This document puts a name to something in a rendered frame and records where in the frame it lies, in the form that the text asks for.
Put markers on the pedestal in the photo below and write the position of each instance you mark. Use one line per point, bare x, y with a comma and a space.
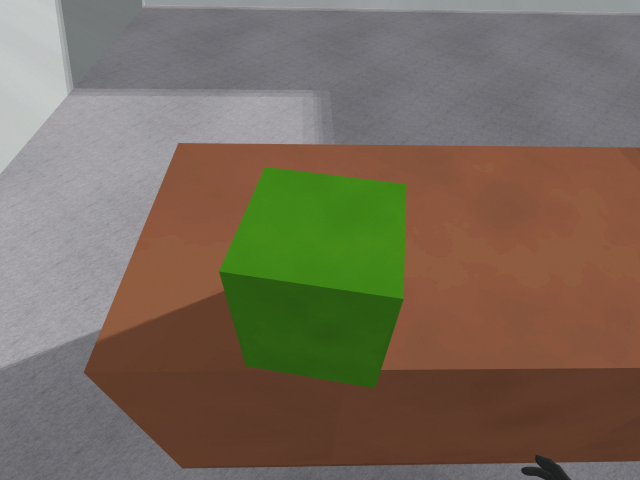
518, 335

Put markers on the carton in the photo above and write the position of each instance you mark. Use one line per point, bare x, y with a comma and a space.
314, 276

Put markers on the robot right hand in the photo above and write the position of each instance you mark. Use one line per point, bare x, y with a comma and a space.
548, 471

